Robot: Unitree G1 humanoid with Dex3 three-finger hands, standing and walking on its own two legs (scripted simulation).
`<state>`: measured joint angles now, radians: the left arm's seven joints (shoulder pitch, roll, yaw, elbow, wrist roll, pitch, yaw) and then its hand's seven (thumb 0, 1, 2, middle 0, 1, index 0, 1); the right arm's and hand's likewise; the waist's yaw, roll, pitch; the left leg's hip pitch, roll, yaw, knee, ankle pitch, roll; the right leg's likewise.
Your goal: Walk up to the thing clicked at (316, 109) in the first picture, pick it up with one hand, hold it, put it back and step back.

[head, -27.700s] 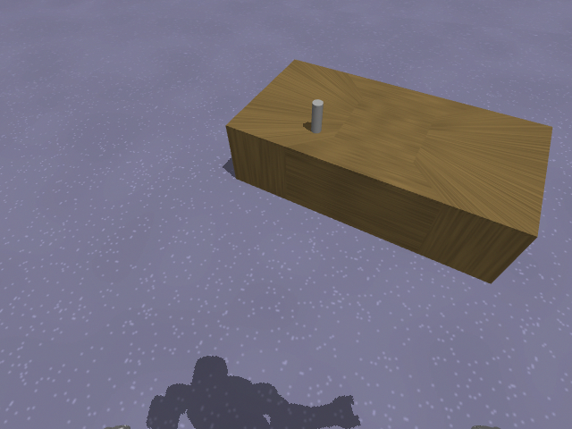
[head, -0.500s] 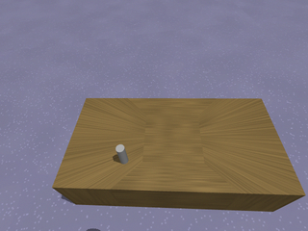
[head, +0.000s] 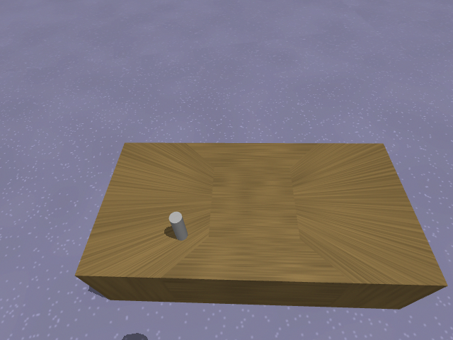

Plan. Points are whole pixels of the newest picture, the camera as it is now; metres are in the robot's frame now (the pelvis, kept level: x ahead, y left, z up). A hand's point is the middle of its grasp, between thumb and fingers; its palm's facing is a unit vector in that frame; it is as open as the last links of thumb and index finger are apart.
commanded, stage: stand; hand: left
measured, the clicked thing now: (178, 226) +0.50 +0.20 -0.39
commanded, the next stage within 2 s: step back in 0.44 s
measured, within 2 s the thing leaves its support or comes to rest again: neither
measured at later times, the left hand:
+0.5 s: hand out of the picture +0.08 +0.26 -0.16, palm faces +0.00 -0.94 -0.35, open 7.4 cm
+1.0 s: hand out of the picture +0.03 +0.30 -0.18, palm faces -0.11 -0.92 -0.38, open 7.4 cm
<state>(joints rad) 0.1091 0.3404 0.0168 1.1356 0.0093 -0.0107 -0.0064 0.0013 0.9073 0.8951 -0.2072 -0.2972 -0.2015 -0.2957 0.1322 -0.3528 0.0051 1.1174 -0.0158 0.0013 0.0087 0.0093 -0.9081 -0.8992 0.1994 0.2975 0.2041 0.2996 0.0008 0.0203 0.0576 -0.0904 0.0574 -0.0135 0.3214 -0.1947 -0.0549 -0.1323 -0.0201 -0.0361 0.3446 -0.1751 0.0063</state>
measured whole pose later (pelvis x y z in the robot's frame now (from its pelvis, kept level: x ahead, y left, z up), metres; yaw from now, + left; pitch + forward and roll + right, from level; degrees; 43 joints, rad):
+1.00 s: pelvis -0.09 +0.04 -0.02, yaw -5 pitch -1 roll -1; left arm 0.11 0.40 0.07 0.87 0.01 0.06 0.01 0.00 0.91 0.90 -0.21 -0.30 -0.20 -0.30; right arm 0.14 -0.36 -0.05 0.86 -0.03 0.03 0.00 0.01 -0.90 -0.90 0.20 0.30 0.21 0.30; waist -0.01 -0.03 0.21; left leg -0.35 0.04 0.04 0.62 -0.25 0.02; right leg -0.37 0.08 0.12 1.00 -0.52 0.02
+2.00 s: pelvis -0.38 +0.00 -0.02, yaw -4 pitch -2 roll +1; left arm 0.22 0.35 0.06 0.85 0.04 0.04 0.01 0.00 0.90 0.89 -0.21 -0.30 -0.21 -0.30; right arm 0.16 -0.43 -0.05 0.84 0.00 0.07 -0.01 0.01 -0.91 -0.90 0.20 0.30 0.20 0.30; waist 0.03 0.04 0.15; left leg -0.51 -0.12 -0.15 1.15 -0.47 -0.02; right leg -0.29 -0.02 0.03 0.64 -0.31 -0.01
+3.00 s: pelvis -0.65 +0.02 -0.02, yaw +0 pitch -3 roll +1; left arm 0.23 0.42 0.07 0.97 0.02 0.02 -0.01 0.00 0.91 0.90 -0.21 -0.30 -0.20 -0.30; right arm 0.23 -0.36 -0.04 0.99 -0.05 0.01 0.02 0.01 -0.91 -0.90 0.20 0.30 0.21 0.30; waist 0.01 -0.03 0.06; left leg -0.23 -0.01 -0.02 0.59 -0.31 0.01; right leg -0.37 -0.02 0.03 0.82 -0.45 -0.02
